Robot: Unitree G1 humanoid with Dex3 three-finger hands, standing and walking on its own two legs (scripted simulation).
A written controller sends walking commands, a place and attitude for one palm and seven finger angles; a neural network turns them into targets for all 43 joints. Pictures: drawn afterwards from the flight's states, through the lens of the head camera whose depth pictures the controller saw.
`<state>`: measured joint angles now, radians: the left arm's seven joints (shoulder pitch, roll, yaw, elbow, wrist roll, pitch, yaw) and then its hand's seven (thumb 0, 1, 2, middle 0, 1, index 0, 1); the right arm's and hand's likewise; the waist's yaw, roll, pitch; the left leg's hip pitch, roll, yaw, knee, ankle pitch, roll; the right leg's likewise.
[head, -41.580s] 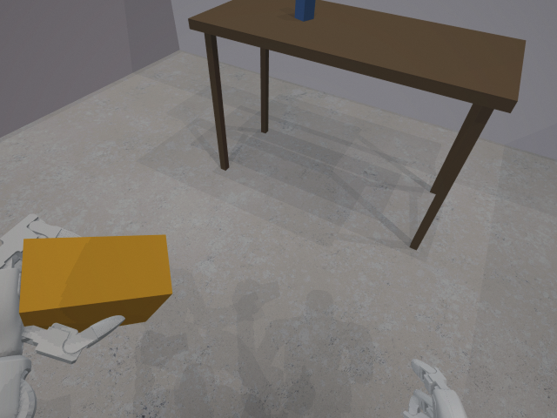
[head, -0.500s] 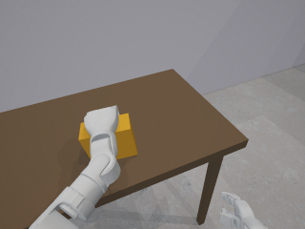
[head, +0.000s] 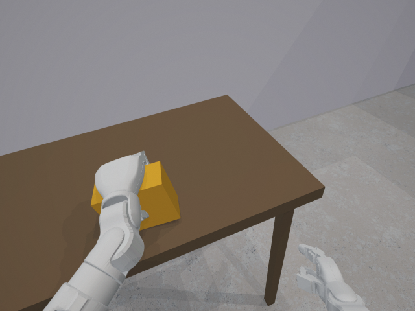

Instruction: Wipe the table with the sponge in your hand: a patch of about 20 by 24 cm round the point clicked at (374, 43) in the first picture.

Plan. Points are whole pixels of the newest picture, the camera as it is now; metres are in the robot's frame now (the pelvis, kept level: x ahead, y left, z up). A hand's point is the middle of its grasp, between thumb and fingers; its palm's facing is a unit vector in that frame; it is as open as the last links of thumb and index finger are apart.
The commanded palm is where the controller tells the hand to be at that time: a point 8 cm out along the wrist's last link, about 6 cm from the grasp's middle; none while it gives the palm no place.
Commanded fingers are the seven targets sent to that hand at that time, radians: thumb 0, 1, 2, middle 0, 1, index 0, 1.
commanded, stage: slide back across to the middle lane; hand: left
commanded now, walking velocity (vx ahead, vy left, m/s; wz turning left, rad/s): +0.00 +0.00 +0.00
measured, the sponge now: (143, 205) +0.32 +0.18 +0.06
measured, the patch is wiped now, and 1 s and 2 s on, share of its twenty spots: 1.00 1.00 1.00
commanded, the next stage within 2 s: wipe forward along the middle lane in 0.38 s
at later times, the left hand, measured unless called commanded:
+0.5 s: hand (108, 203) +0.28 +0.22 +0.12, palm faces +0.11 -0.16 -0.98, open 10.4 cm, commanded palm +0.24 +0.24 +0.16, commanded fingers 0.00 0.10 1.30 -1.20 -1.60 -1.20 -1.60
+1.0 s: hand (103, 192) +0.31 +0.26 +0.11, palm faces +0.00 -0.06 -1.00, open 10.4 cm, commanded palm +0.29 +0.26 +0.14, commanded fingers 0.00 0.10 1.30 -1.20 -1.60 -1.20 -1.60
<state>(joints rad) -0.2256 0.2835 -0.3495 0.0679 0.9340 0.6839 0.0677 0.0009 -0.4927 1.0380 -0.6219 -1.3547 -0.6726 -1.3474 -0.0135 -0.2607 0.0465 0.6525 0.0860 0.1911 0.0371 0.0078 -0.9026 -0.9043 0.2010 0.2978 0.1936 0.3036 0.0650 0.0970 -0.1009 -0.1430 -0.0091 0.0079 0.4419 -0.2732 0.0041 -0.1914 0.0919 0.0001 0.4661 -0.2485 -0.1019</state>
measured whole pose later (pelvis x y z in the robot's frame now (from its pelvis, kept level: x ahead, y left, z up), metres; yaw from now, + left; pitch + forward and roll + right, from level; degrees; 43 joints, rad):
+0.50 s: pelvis -0.01 +0.00 +0.00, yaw -1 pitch -3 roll +1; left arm -0.09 0.39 -0.21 -0.06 0.90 0.60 0.01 -0.02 -0.51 1.04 -0.65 -1.33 -0.70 -1.32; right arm 0.01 -0.27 0.04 0.66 0.07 0.14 -0.03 0.01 -0.90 -0.90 0.20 0.30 0.19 0.30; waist 0.07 0.10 -0.07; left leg -0.13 0.00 0.01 0.43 -0.26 0.00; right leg -0.18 0.10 0.01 0.46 -0.23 -0.11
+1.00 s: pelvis -0.02 +0.00 +0.00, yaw +1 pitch +0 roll +1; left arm -0.33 0.40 -0.18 0.33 0.94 0.47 -0.01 -0.02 -0.53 1.04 -0.67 -1.31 -0.72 -1.30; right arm 0.08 -0.29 0.04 0.70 0.08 0.10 -0.06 0.01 -0.90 -0.90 0.20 0.30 0.20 0.30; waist 0.06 0.09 -0.08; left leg -0.20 -0.01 -0.01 0.44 -0.24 0.00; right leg -0.23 0.09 -0.01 0.44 -0.21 -0.11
